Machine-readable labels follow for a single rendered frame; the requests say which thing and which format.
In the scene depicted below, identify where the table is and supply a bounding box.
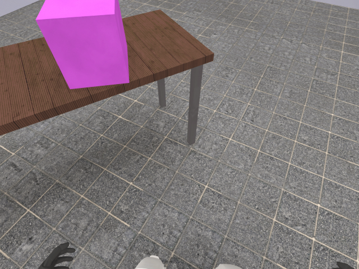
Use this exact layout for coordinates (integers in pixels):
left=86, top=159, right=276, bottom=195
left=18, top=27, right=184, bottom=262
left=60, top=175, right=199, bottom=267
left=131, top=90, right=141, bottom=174
left=0, top=10, right=214, bottom=145

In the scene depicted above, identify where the robot left thigh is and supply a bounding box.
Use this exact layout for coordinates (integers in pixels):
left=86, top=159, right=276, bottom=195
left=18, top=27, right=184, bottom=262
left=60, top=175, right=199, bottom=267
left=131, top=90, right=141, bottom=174
left=135, top=257, right=166, bottom=269

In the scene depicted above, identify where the carton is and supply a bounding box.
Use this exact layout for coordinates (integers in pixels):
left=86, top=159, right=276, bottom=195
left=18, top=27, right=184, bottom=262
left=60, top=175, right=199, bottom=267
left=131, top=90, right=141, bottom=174
left=36, top=0, right=130, bottom=89

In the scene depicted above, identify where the left robot hand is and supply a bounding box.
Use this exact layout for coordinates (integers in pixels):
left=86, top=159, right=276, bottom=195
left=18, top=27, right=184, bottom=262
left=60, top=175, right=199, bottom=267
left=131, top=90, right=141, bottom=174
left=38, top=242, right=76, bottom=269

